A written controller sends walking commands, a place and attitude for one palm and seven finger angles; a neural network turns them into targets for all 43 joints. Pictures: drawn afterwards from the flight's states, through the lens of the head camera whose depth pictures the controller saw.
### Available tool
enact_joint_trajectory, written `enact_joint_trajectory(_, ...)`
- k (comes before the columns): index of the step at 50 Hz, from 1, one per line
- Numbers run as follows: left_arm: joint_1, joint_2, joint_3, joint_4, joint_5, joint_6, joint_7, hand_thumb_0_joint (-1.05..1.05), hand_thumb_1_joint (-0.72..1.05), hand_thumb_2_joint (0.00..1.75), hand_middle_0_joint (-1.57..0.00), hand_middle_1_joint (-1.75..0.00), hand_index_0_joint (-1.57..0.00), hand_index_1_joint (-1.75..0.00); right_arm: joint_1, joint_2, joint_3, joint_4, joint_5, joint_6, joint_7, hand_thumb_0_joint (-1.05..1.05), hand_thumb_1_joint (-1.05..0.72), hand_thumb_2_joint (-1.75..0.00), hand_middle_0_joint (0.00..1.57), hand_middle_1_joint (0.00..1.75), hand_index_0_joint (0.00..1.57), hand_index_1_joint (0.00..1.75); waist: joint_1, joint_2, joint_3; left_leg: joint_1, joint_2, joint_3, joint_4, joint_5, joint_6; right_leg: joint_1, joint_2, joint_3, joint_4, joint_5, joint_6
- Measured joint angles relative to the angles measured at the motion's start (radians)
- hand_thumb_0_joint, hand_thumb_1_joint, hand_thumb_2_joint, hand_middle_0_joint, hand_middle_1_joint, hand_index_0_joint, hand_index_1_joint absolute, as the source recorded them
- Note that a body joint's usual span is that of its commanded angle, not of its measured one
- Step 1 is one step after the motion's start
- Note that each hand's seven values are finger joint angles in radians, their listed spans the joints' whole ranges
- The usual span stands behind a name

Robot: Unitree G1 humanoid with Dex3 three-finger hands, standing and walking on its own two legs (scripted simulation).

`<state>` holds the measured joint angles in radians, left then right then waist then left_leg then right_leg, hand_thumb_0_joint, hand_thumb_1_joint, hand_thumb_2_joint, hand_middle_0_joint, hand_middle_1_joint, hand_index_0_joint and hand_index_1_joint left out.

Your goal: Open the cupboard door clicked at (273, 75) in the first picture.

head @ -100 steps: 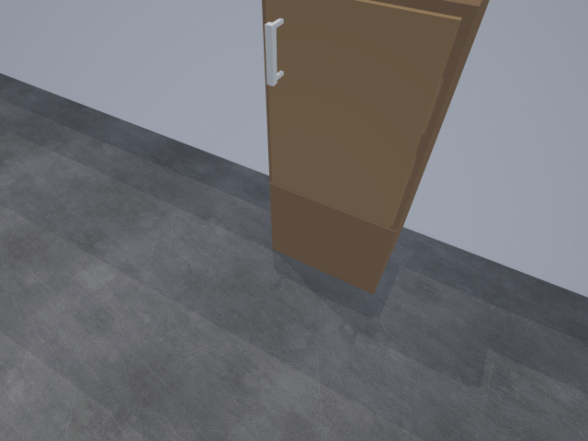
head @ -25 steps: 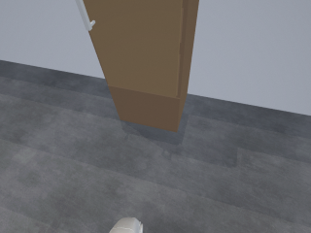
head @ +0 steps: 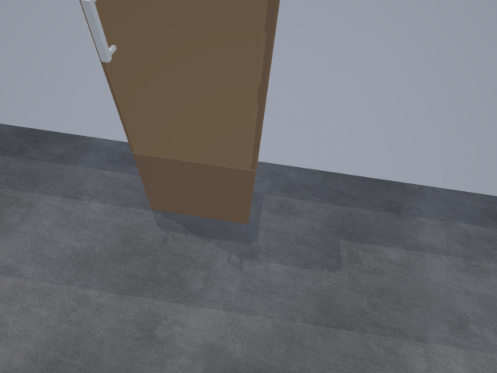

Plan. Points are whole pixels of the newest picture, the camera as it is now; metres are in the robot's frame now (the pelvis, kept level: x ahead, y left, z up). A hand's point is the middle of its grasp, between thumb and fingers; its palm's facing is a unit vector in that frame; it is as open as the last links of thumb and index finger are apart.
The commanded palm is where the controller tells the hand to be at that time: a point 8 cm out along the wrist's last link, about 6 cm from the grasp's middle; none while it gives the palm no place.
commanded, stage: take the last steps up to it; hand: left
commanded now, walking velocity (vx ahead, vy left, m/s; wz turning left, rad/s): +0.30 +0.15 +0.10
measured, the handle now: (101, 27) +0.79 +0.42 +0.11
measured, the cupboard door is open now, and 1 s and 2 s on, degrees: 0 0 0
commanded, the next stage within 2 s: come to a stop and stand still in 0.60 s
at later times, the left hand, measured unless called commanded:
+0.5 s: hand out of the picture +0.08 +0.26 -0.21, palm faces +0.11 -0.98 -0.16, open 7.4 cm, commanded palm none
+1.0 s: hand (114, 274) +0.31 +0.30 -0.18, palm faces +0.05 -0.98 -0.21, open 7.3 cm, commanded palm none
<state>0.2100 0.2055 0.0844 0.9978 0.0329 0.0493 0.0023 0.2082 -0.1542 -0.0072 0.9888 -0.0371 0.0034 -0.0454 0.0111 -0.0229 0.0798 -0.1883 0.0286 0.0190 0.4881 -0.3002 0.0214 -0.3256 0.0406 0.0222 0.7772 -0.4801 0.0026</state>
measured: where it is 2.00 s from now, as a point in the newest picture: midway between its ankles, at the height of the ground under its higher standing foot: (214, 367)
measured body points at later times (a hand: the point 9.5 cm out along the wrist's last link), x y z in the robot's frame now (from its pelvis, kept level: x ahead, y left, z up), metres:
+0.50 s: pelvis +0.13 +0.09 -0.03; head +0.17 +0.11 +0.42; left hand +0.08 +0.31 -0.19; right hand +0.15 -0.17 -0.16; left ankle +0.20 +0.20 -0.74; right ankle +0.01 -0.10 -0.72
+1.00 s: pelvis +0.25 +0.13 -0.01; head +0.29 +0.13 +0.44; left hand +0.31 +0.35 -0.16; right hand +0.26 -0.09 -0.17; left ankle +0.19 +0.20 -0.74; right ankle +0.26 +0.04 -0.74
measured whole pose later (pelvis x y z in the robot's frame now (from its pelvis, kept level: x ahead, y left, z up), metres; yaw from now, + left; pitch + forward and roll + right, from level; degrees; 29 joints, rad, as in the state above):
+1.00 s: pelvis +0.25 +0.13 -0.01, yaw +2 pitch +1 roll +1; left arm 0.16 0.15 0.04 1.03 0.02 0.00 0.04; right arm 0.25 -0.13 -0.02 1.08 -0.01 0.01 -0.04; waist -0.03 -0.02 0.07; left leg -0.17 -0.03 0.12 0.50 -0.32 0.03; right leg -0.29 0.00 -0.09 0.54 -0.26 -0.06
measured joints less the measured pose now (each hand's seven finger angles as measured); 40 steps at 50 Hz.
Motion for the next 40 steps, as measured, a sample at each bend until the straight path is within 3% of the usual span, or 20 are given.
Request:
enact_joint_trajectory(6, 0.006, -0.012, -0.018, 0.004, 0.002, -0.039, -0.017, 0.0, 0.91, 0.89, -0.2, -0.3, -0.19, -0.3, 0.102, -0.018, -0.005, 0.053, 0.012, -0.006, 0.013, 0.01, -0.92, -0.9, 0.2, 0.3, 0.2, 0.3, -0.02, 0.025, -0.025, 0.035, -0.015, 0.016, 0.003, -0.032, 0.0, 0.118, -0.041, -0.068, -0.255, 0.13, -0.018)
enact_joint_trajectory(8, 0.01, -0.025, -0.019, 0.012, 0.004, -0.061, -0.013, 0.0, 0.91, 0.89, -0.2, -0.3, -0.2, -0.3, 0.132, -0.03, -0.011, 0.074, 0.019, -0.003, 0.019, 0.01, -0.91, -0.9, 0.2, 0.3, 0.2, 0.3, -0.022, 0.04, -0.028, 0.005, -0.02, 0.016, 0.108, -0.108, 0.001, 0.141, -0.045, -0.068, -0.287, 0.207, -0.022)
enact_joint_trajectory(10, 0.026, -0.044, -0.024, 0.02, 0.004, -0.075, -0.008, 0.0, 0.91, 0.89, -0.2, -0.3, -0.2, -0.3, 0.151, -0.044, -0.023, 0.097, 0.015, 0.01, 0.027, 0.01, -0.91, -0.9, 0.2, 0.3, 0.2, 0.3, -0.025, 0.061, -0.034, -0.068, -0.026, 0.008, 0.293, -0.185, -0.002, 0.167, -0.05, -0.082, -0.287, 0.177, -0.013)
enact_joint_trajectory(13, 0.073, -0.055, -0.021, 0.031, 0.006, -0.08, 0.005, 0.0, 0.91, 0.89, -0.2, -0.3, -0.2, -0.3, 0.156, -0.048, -0.036, 0.106, 0.011, 0.021, 0.041, 0.01, -0.91, -0.9, 0.2, 0.3, 0.2, 0.3, -0.017, 0.047, -0.043, -0.181, -0.023, 0.023, 0.466, -0.157, -0.007, 0.221, -0.076, -0.075, -0.347, 0.167, -0.002)
enact_joint_trajectory(16, 0.109, -0.054, -0.018, 0.058, 0.007, -0.078, 0.005, 0.0, 0.9, 0.89, -0.2, -0.3, -0.2, -0.3, 0.139, -0.045, -0.042, 0.083, 0.014, 0.017, 0.057, 0.01, -0.91, -0.9, 0.2, 0.3, 0.2, 0.3, -0.026, 0.023, -0.034, -0.259, 0.01, 0.027, 0.443, -0.075, -0.018, 0.271, -0.103, -0.076, -0.412, 0.181, 0.023)
enact_joint_trajectory(20, 0.123, -0.045, -0.014, 0.089, 0.007, -0.073, -0.002, 0.0, 0.9, 0.89, -0.2, -0.3, -0.2, -0.3, 0.109, -0.037, -0.04, 0.051, 0.02, -0.002, 0.072, 0.01, -0.91, -0.9, 0.2, 0.3, 0.2, 0.3, -0.035, 0.001, -0.006, -0.284, 0.043, 0.028, 0.265, 0.022, -0.022, 0.318, -0.137, -0.1, -0.429, 0.152, 0.064)
enact_joint_trajectory(23, 0.132, -0.04, -0.007, 0.096, 0.005, -0.066, -0.004, 0.0, 0.9, 0.89, -0.2, -0.3, -0.2, -0.3, 0.103, -0.045, -0.036, 0.031, 0.018, -0.028, 0.075, 0.01, -0.91, -0.9, 0.2, 0.3, 0.2, 0.3, -0.03, 0.0, 0.007, -0.232, 0.042, 0.036, 0.114, 0.079, -0.018, 0.313, -0.164, -0.113, -0.33, 0.063, 0.079)
enact_joint_trajectory(24, 0.128, -0.037, -0.006, 0.097, 0.001, -0.059, -0.005, 0.0, 0.9, 0.89, -0.2, -0.3, -0.2, -0.3, 0.099, -0.046, -0.038, 0.028, 0.012, -0.04, 0.069, 0.01, -0.91, -0.9, 0.2, 0.3, 0.2, 0.3, -0.032, -0.001, 0.011, -0.242, 0.033, 0.038, 0.134, 0.128, -0.013, 0.277, -0.174, -0.111, -0.225, 0.011, 0.055)
enact_joint_trajectory(26, 0.105, -0.019, -0.003, 0.095, -0.002, -0.04, -0.004, 0.01, 0.9, 0.89, -0.2, -0.3, -0.2, -0.3, 0.082, -0.03, -0.037, 0.03, 0.006, -0.046, 0.052, 0.01, -0.91, -0.9, 0.2, 0.3, 0.2, 0.3, -0.028, -0.023, 0.026, -0.246, 0.009, 0.056, 0.193, 0.078, 0.003, 0.165, -0.159, -0.056, 0.057, -0.067, 0.005)
enact_joint_trajectory(28, 0.081, -0.007, -0.002, 0.084, -0.002, -0.037, -0.001, 0.01, 0.91, 0.89, -0.2, -0.3, -0.2, -0.3, 0.076, -0.016, -0.027, 0.028, 0.006, -0.046, 0.041, 0.01, -0.91, -0.9, 0.2, 0.3, 0.2, 0.3, -0.021, -0.03, 0.025, -0.211, -0.005, 0.076, 0.164, 0.045, 0.018, 0.046, -0.131, -0.048, 0.276, -0.048, -0.027)
enact_joint_trajectory(30, 0.053, -0.004, -0.002, 0.069, -0.002, -0.041, -0.002, 0.01, 0.91, 0.89, -0.2, -0.3, -0.2, -0.3, 0.076, -0.004, -0.018, 0.028, 0.006, -0.047, 0.03, 0.01, -0.91, -0.9, 0.2, 0.3, 0.2, 0.3, -0.018, -0.027, 0.019, -0.164, -0.021, 0.09, 0.098, 0.06, 0.024, -0.041, -0.116, -0.074, 0.355, 0.003, -0.035)
enact_joint_trajectory(35, -0.01, -0.025, -0.015, 0.012, -0.001, -0.049, 0.001, 0.01, 0.91, 0.89, -0.2, -0.3, -0.19, -0.3, 0.083, 0.012, -0.004, 0.039, 0.007, -0.043, 0.022, 0.01, -0.91, -0.9, 0.2, 0.3, 0.2, 0.3, -0.019, 0.006, -0.002, -0.054, -0.058, 0.108, -0.04, 0.084, 0.047, -0.111, -0.094, -0.125, 0.157, 0.05, -0.026)
enact_joint_trajectory(37, -0.025, -0.041, -0.022, -0.003, 0.0, -0.054, 0.004, 0.0, 0.91, 0.89, -0.19, -0.3, -0.19, -0.3, 0.085, 0.014, -0.002, 0.046, 0.008, -0.035, 0.023, 0.01, -0.91, -0.9, 0.2, 0.3, 0.2, 0.3, -0.021, 0.022, -0.01, -0.021, -0.07, 0.112, -0.055, 0.07, 0.049, -0.092, -0.086, -0.128, 0.035, 0.087, -0.022)
enact_joint_trajectory(40, -0.03, -0.054, -0.032, -0.013, 0.0, -0.068, 0.013, 0.0, 0.91, 0.89, -0.2, -0.3, -0.19, -0.3, 0.089, 0.022, 0.004, 0.068, 0.014, -0.023, 0.018, 0.01, -0.91, -0.9, 0.2, 0.3, 0.2, 0.3, -0.017, 0.018, -0.025, 0.007, -0.094, 0.123, -0.02, 0.018, 0.044, -0.01, -0.08, -0.102, -0.191, 0.252, -0.018)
